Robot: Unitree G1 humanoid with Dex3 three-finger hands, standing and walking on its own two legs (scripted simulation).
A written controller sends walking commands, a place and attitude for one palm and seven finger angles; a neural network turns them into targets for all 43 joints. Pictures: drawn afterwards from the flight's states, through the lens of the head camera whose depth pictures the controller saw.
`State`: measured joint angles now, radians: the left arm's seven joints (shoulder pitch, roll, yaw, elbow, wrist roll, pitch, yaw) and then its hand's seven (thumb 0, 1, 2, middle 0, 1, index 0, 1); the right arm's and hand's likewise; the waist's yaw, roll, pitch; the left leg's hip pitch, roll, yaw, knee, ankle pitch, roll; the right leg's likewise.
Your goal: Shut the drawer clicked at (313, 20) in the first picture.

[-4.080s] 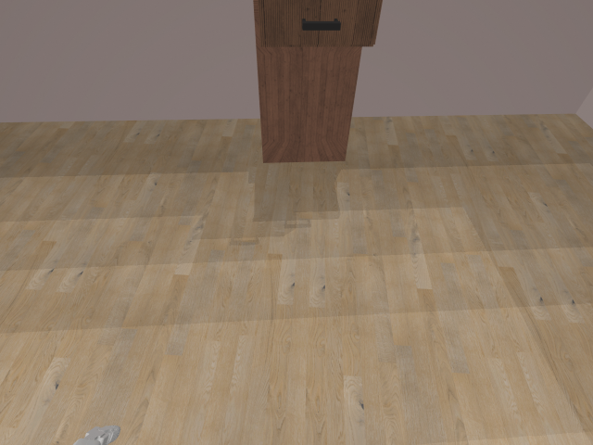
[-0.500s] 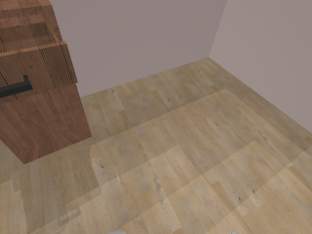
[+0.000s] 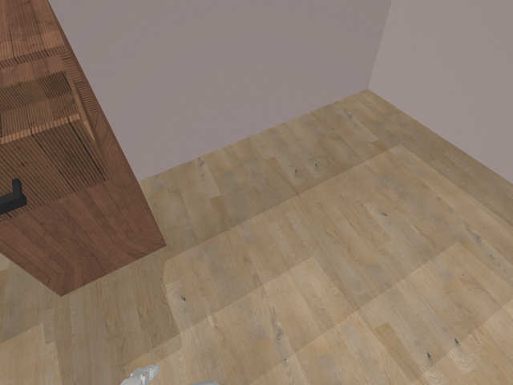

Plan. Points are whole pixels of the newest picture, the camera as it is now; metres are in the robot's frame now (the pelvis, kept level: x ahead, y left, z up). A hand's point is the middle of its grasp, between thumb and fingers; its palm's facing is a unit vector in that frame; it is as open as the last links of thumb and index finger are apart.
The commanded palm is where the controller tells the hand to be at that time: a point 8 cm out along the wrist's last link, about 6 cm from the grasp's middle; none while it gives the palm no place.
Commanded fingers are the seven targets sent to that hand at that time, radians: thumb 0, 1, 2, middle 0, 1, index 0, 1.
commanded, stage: turn to face it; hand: left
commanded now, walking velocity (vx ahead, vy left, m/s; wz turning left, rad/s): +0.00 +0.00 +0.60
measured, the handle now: out of the picture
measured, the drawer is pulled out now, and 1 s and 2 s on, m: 0.28 0.28 0.28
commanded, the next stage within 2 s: take the last steps up to it in 0.78 s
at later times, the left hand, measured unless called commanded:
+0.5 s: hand out of the picture +0.02 +0.28 -0.16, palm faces +0.32 -0.91 -0.27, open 7.4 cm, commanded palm none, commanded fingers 0.00 0.90 0.90 -0.20 -0.30 -0.20 -0.30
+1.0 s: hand out of the picture -0.03 +0.17 -0.14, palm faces +0.51 -0.82 -0.26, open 7.3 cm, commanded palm none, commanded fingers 0.00 0.90 0.90 -0.20 -0.30 -0.20 -0.30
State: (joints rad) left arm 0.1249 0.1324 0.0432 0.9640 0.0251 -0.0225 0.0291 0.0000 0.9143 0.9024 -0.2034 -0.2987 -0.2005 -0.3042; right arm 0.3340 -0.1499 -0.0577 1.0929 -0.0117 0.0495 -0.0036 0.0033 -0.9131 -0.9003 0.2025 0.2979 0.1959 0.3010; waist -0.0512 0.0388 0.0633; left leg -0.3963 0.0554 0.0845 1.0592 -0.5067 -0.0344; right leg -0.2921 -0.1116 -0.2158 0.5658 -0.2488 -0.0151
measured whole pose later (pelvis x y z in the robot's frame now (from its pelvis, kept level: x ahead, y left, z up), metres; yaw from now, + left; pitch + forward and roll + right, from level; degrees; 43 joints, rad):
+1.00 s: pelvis +0.03 -0.01 +0.01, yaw +29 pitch +0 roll +2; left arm 0.27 0.15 0.03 0.94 0.03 -0.01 0.02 0.00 0.91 0.90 -0.21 -0.30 -0.20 -0.30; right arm 0.19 -0.24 -0.07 1.00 -0.02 0.07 0.01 0.00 -0.91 -0.90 0.20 0.30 0.19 0.30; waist 0.01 0.02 0.06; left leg -0.38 0.03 0.00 0.94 -0.41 -0.05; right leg -0.19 -0.09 -0.17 0.47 -0.27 -0.02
